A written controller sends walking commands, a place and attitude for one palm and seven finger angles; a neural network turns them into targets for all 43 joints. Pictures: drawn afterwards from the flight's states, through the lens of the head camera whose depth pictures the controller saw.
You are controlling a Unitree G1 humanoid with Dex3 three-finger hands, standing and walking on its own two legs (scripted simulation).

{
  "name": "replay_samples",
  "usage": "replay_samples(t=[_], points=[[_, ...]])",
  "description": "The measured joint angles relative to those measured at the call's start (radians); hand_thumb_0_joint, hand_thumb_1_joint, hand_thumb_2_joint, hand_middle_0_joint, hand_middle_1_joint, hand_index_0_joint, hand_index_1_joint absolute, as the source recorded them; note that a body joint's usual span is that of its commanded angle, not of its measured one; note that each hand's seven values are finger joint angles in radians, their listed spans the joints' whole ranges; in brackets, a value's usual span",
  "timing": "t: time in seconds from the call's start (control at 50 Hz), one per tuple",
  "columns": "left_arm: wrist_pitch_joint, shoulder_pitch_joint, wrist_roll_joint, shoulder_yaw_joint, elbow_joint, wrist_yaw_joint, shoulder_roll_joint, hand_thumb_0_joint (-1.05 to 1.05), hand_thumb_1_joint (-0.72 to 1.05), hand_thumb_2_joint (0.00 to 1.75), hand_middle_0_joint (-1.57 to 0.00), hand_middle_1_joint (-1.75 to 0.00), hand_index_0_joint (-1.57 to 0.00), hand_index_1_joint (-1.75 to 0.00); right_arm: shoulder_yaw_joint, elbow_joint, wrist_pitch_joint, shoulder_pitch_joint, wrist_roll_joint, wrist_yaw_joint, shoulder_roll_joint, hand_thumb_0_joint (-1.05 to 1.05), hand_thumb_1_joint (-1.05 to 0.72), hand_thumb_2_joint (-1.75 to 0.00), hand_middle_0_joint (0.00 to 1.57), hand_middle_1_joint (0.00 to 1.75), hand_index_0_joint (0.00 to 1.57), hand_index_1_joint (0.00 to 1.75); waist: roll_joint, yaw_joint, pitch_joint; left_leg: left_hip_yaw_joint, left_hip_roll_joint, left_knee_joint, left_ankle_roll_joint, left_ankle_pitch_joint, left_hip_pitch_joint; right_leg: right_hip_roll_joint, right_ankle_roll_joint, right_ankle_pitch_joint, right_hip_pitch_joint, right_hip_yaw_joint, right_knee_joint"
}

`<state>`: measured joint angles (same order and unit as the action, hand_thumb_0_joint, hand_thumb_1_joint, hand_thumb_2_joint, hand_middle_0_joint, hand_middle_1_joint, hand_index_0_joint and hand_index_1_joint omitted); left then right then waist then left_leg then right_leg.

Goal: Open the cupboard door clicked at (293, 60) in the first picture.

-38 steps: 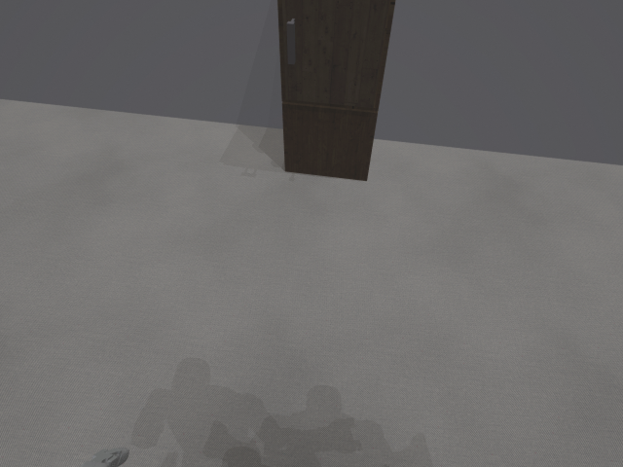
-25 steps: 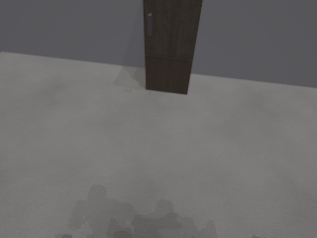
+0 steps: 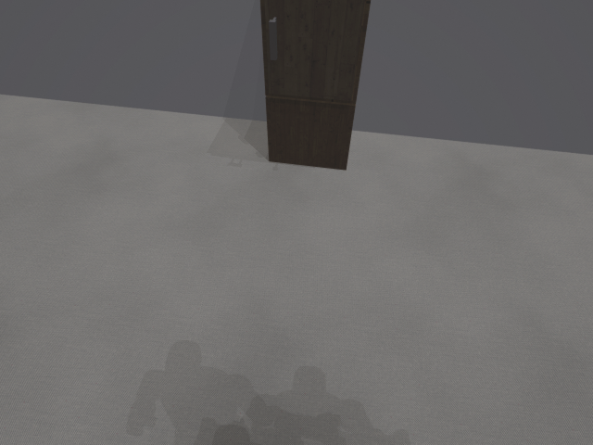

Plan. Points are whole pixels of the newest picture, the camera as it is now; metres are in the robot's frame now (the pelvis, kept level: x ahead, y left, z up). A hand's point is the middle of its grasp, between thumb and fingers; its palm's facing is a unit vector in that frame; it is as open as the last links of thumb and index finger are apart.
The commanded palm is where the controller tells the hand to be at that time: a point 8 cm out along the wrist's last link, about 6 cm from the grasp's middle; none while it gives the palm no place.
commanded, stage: stand and wait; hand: left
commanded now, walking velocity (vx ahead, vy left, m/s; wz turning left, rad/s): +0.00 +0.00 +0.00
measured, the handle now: (274, 38) +1.61 +0.18 -0.09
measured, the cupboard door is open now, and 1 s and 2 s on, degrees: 0 0 0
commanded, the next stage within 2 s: look at it before walking up in 0.06 s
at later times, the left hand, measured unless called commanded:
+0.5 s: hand out of the picture +0.08 +0.24 -0.16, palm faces -0.04 -0.95 -0.32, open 7.4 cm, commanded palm none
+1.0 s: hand out of the picture +0.06 +0.22 -0.18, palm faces +0.02 -0.97 -0.24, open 7.3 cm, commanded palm none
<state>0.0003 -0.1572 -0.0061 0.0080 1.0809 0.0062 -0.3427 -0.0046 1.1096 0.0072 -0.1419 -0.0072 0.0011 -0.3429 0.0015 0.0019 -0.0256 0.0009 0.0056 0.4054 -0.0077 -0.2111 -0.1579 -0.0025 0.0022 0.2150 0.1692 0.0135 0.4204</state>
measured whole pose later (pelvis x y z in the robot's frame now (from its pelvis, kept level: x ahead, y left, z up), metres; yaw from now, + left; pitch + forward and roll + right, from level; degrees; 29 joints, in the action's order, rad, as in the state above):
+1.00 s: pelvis +0.04 +0.01 +0.00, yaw +1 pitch -1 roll -1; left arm 0.00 -0.26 -0.02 0.00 1.07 0.01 -0.27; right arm -0.01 1.11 -0.01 -0.23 -0.02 0.01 -0.27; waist 0.00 -0.01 0.04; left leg -0.02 0.02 0.59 0.01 -0.41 -0.22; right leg 0.00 0.00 0.29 0.14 -0.01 0.44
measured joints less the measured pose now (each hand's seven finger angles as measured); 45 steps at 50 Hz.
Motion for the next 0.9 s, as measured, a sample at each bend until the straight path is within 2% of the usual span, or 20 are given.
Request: replay_samples(t=[0.8, 0.9], points=[[-0.008, 0.013, -0.001, 0.0, 0.005, -0.001, 0.001, 0.0, 0.91, 0.9, -0.2, -0.3, -0.21, -0.3, -0.001, 0.005, 0.006, 0.033, 0.002, -0.002, 0.007, 0.01, -0.9, -0.9, 0.2, 0.3, 0.2, 0.3, -0.005, -0.004, 0.001, -0.009, 0.005, -0.037, -0.002, 0.001, 0.031, 0.005, 0.0, -0.006, -0.028, 0.009, -0.04], [0.003, -0.017, -0.006, -0.001, 0.002, -0.007, 0.024, 0.0, 0.91, 0.9, -0.2, -0.29, -0.2, -0.3, -0.004, 0.004, -0.007, 0.001, -0.008, -0.002, 0.028, 0.01, -0.9, -0.9, 0.2, 0.3, 0.2, 0.3, -0.003, -0.004, 0.029, -0.004, 0.008, 0.017, 0.0, -0.042, 0.011, 0.007, 0.001, 0.022, -0.021, 0.003, -0.01]])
